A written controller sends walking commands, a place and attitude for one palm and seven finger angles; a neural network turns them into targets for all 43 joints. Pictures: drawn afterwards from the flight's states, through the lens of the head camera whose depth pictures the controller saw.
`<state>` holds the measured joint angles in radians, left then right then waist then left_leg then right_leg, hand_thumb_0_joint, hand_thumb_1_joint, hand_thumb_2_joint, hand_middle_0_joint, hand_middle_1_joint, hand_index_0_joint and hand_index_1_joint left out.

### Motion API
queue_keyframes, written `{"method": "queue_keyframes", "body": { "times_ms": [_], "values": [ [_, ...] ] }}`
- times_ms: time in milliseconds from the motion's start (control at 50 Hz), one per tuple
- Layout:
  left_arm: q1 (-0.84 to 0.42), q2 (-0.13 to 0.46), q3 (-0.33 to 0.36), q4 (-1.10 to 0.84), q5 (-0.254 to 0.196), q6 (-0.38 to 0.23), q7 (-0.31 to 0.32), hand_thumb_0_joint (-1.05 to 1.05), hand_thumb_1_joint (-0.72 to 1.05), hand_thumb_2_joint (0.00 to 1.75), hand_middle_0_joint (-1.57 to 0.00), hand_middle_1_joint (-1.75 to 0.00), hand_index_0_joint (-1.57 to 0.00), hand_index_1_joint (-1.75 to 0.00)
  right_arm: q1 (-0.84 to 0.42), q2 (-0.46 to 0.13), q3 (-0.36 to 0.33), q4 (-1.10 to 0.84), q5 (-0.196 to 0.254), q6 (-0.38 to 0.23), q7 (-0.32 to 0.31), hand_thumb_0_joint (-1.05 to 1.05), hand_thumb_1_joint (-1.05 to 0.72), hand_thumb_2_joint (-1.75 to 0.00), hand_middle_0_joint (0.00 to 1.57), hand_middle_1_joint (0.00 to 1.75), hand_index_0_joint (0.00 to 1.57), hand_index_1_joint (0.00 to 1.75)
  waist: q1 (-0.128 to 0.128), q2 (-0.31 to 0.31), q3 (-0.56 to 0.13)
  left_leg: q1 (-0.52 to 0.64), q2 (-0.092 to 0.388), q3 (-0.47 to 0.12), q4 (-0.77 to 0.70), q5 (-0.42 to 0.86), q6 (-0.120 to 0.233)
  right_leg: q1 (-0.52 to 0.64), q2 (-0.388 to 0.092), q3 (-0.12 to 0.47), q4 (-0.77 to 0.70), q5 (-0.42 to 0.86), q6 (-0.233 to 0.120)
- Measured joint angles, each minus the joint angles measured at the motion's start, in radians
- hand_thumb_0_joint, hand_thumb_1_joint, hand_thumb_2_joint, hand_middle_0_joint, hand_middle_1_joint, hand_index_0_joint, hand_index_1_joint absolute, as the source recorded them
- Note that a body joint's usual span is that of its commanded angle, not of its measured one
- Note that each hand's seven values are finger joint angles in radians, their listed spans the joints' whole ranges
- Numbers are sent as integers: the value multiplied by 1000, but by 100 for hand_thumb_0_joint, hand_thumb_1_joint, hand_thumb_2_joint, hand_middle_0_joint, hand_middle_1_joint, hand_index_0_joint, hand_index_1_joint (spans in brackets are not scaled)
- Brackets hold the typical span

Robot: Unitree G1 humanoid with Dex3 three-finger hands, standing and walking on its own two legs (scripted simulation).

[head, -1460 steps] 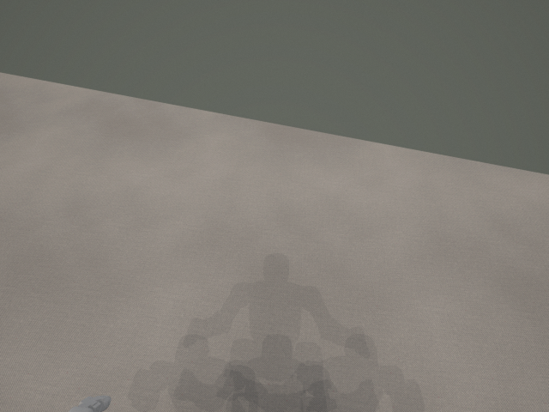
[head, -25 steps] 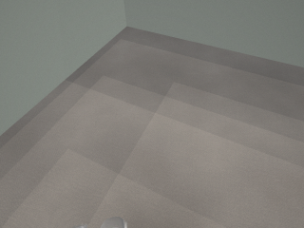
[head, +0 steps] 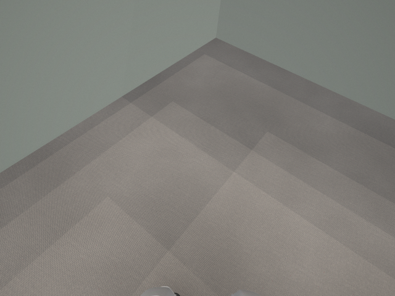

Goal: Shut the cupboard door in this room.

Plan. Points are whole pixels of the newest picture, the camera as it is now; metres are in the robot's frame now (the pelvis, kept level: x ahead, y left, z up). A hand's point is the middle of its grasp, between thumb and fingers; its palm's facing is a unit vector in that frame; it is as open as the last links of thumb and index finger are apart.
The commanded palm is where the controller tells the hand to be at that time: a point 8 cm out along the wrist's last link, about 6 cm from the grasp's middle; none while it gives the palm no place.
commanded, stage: turn to face it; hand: left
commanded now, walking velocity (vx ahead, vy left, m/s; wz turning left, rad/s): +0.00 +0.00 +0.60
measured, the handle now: out of the picture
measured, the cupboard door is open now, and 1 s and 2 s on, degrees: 86 86 86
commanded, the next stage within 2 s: none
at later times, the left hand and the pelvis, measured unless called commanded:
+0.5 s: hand out of the picture +0.11 +0.16 -0.13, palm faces +0.28 -0.92 -0.28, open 7.4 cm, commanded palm none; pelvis +0.02 -0.07 +0.00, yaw +18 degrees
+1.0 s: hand out of the picture -0.16 +0.12 -0.18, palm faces +0.64 -0.71 -0.29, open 7.4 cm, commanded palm none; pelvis -0.02 -0.06 -0.01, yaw +38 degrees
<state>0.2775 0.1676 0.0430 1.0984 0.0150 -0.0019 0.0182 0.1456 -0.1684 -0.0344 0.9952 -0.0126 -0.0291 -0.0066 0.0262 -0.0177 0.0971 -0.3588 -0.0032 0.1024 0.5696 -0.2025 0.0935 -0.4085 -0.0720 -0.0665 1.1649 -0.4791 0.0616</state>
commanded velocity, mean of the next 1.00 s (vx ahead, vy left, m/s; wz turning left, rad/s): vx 0.00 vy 0.00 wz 0.60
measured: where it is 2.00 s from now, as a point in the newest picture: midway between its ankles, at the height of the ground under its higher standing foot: outside the picture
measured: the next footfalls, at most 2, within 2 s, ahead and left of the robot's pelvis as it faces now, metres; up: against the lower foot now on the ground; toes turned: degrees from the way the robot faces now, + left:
right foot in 0.44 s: +0.08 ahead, -0.16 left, +0.00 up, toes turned +15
left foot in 0.94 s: -0.06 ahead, +0.05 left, +0.00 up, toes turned +42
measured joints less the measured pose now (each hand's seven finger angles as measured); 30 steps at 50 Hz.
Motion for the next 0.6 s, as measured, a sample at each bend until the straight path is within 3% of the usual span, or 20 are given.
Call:
{"method": "queue_keyframes", "body": {
  "times_ms": [80, 180, 340, 420, 460, 500, 560, 600],
  "values": [
    [-75, 20, 19, -68, 6, 15, -2, 0, 91, 90, -20, -30, -20, -29, 44, -5, -13, 9, 1, 21, -1, -1, -93, -89, 20, 30, 20, 30, -13, -3, -15, 32, -35, -35, -67, 30, 6, -101, -31, 45, -30, 107, 18],
    [-142, 40, 34, -126, 10, 31, -1, 0, 91, 90, -19, -30, -19, -29, 89, -8, -25, 6, -4, 42, 7, 0, -92, -89, 20, 30, 20, 30, -39, -2, -45, 41, -62, -88, -102, 48, 0, -131, -33, 69, -76, 164, 34],
    [-207, 47, 28, -183, 1, 45, 1, 0, 91, 90, -19, -30, -19, -29, 123, -26, -45, -26, -13, 58, 8, 0, -91, -89, 20, 30, 20, 30, -89, 28, -60, 7, -82, -187, -94, 59, -32, -18, 31, 71, -302, 53, 25],
    [-214, 34, 15, -213, -9, 34, 1, 0, 91, 90, -19, -30, -20, -29, 129, -50, -57, -36, -10, 73, 9, 0, -91, -89, 20, 30, 20, 30, -99, 52, -62, -24, -100, -244, -71, 63, -64, 97, 67, 68, -530, 92, 5],
    [-203, 22, 7, -220, -5, 21, 3, 0, 91, 90, -20, -30, -20, -29, 126, -68, -67, -36, -2, 82, 12, 0, -91, -89, 20, 30, 20, 30, -91, 76, -56, -51, -100, -263, -7, 2, -87, 146, 78, 45, -633, 187, -48],
    [-180, 12, -3, -223, -1, 17, 4, 0, 90, 90, -20, -30, -20, -29, 121, -82, -74, -34, -5, 93, 13, 0, -91, -89, 20, 30, 20, 30, -90, 81, -52, -103, -97, -222, 168, -161, -112, 163, 65, 18, -636, 188, -82],
    [-142, 4, -7, -218, 1, 19, 6, 0, 90, 90, -20, -30, -20, -30, 107, -100, -80, -41, -10, 106, 21, 0, -91, -89, 20, 30, 20, 30, -84, 72, -44, -169, -67, -155, 445, -197, -139, 197, 33, -14, -666, 188, -91],
    [-122, 2, -9, -210, 2, 17, 4, 0, 90, 90, -20, -30, -20, -30, 97, -110, -80, -47, -10, 109, 25, 0, -91, -89, 20, 30, 20, 30, -83, 67, -34, -186, -36, -136, 551, -175, -157, 211, 15, -38, -678, 192, -92]
  ]
}}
